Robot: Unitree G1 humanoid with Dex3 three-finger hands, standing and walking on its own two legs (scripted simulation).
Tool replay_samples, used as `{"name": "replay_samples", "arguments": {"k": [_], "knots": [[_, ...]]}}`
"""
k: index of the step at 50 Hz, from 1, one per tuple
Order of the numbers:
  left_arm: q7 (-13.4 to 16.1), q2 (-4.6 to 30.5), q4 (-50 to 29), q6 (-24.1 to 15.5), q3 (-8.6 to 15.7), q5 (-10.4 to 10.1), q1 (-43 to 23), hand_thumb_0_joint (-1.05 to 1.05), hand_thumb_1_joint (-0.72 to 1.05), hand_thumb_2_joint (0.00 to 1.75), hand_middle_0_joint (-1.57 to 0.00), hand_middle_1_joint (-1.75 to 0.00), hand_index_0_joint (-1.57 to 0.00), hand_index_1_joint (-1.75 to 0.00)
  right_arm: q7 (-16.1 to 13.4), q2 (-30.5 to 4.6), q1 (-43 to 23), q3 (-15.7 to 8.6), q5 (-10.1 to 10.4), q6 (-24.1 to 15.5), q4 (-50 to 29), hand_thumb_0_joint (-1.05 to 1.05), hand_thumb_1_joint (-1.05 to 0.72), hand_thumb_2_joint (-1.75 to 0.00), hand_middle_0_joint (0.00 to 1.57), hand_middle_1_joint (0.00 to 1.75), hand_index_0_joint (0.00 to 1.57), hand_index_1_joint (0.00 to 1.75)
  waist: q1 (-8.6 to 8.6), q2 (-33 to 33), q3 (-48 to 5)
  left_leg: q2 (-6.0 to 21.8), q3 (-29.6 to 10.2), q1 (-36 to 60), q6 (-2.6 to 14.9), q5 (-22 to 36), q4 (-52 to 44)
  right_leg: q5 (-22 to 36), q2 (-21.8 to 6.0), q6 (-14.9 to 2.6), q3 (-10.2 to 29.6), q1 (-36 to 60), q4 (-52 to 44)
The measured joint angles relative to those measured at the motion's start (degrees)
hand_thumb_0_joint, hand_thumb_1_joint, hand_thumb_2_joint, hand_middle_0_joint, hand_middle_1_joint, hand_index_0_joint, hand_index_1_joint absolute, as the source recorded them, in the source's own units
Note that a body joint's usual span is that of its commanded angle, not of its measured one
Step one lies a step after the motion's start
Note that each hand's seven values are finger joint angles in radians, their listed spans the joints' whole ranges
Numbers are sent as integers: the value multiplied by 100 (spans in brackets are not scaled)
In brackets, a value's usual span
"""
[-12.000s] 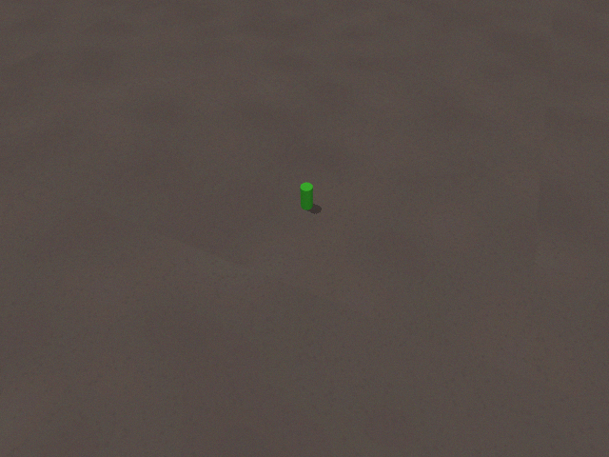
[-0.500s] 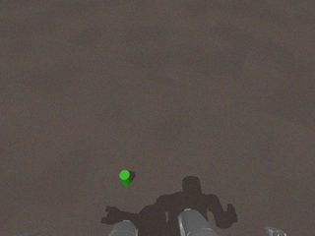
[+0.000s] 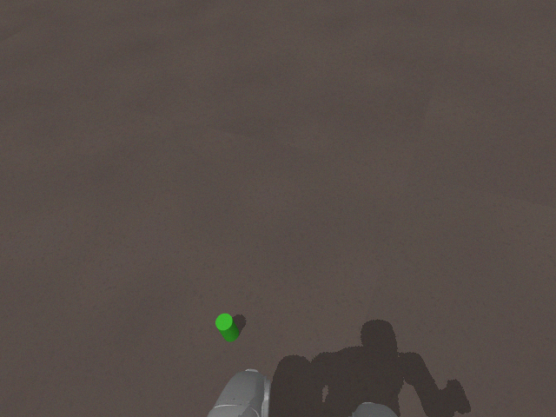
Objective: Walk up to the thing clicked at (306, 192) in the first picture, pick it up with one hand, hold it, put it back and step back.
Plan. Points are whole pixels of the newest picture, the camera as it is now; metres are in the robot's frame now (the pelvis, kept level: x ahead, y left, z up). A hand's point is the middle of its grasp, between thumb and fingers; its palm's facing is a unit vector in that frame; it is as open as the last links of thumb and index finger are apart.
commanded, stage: walk up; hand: left
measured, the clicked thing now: (227, 327) +0.48 +0.26 -0.68
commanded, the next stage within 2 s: stand in 0.58 s
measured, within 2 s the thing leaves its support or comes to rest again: neither
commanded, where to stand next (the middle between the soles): +0.10 +0.01 m, yaw +0 degrees
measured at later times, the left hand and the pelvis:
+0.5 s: hand out of the picture +0.10 +0.30 -0.17, palm faces -0.01 -0.93 -0.36, open 7.3 cm; pelvis -0.01 +0.01 -0.02, yaw +1 degrees
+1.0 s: hand out of the picture +0.06 +0.21 -0.12, palm faces +0.00 -0.91 -0.41, open 7.4 cm; pelvis +0.00 -0.06 +0.02, yaw +1 degrees
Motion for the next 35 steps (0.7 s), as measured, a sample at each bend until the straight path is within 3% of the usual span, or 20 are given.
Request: {"name": "replay_samples", "arguments": {"k": [4,7,9,10,12,15,19,25,27,28,29,31,33,35], "knots": [[129,293,-37,-16,145,31,124,0,90,90,-21,-31,-22,-30,73,73,-160,-52,102,31,-113,1,-91,-90,21,30,21,30,92,152,19,129,-59,97,-70,161,-273,-46,-214,31,106,-126,99],[26,550,-123,81,236,108,118,0,90,90,-21,-31,-21,-30,58,168,-217,9,292,-126,69,1,-91,-90,21,30,21,30,238,62,-83,233,225,695,-49,-156,-1697,-209,-427,-61,221,-263,319],[-39,715,-167,216,266,84,62,0,90,90,-20,-31,-21,-30,-18,246,-235,55,344,-314,183,1,-91,-90,21,30,21,30,329,-159,-103,71,442,1088,-144,172,-2389,-443,-610,-226,431,-466,752],[-41,760,-135,298,286,56,-5,0,90,90,-20,-31,-21,-30,-79,316,-273,88,327,-404,227,1,-91,-90,21,30,21,30,364,-309,-38,-24,556,1097,-188,159,-2268,-558,-607,-318,667,-566,1054],[-32,729,25,459,262,25,-157,0,90,90,-20,-30,-21,-30,-143,401,-288,219,342,-515,308,0,-91,-90,21,30,21,30,278,-331,-86,-14,491,987,-158,45,-2029,-971,-248,-365,843,-691,1507],[-143,741,79,584,264,56,-377,0,91,90,-20,-30,-20,-30,-265,610,-297,388,333,-665,394,0,-91,-90,21,30,21,30,248,-603,-61,33,469,1051,-139,108,-2152,-863,-4,-351,653,-889,1940],[-416,729,-197,807,387,227,-583,0,91,90,-20,-30,-20,-30,-549,648,-124,402,324,-843,367,0,-90,-90,22,30,22,30,217,-951,43,177,378,1085,-215,197,-2267,-799,34,-250,281,-1166,2454],[-625,601,-488,893,475,183,-832,0,91,90,-20,-30,-21,-30,-743,198,240,193,193,-843,402,0,-90,-90,22,30,22,30,52,-1227,96,392,92,858,-268,173,-2119,-775,-99,-244,347,-1142,2196],[-617,528,-431,782,433,75,-820,0,91,90,-20,-30,-21,-30,-676,7,285,130,161,-756,427,0,-90,-90,21,30,21,30,-36,-1179,51,504,-41,751,-238,99,-2000,-870,-86,-265,301,-806,1487],[-591,480,-388,681,406,36,-775,0,91,90,-20,-30,-21,-30,-624,-88,295,106,144,-681,429,0,-90,-90,21,30,21,30,-75,-1110,8,572,-130,663,-154,12,-1867,-719,-31,-199,243,-576,1005],[-536,376,-334,559,377,34,-741,0,91,90,-20,-30,-21,-30,-592,-196,270,77,135,-589,444,1,-90,-90,21,30,21,30,-117,-917,41,656,-322,564,45,-152,-1612,-604,101,-78,102,-507,953],[-443,240,-219,376,214,75,-584,0,91,90,-20,-30,-21,-30,-597,-183,167,-3,236,-412,555,1,-90,-90,21,30,21,30,-119,-855,-5,337,-497,442,179,-736,-1102,-642,122,-7,57,-545,1142],[-387,41,-55,350,68,101,-432,0,90,90,-20,-30,-21,-30,-559,-135,24,-28,326,-325,604,1,-91,-90,21,30,21,30,-52,-741,-61,96,-320,442,200,-801,-912,-555,153,-32,117,-452,997],[-352,-100,86,335,-50,105,-318,0,90,90,-20,-30,-21,-30,-493,-34,-99,-5,379,-386,600,1,-91,-90,20,30,20,30,-39,-624,-83,43,136,566,208,-710,-1262,-424,149,-52,142,-312,759]]}}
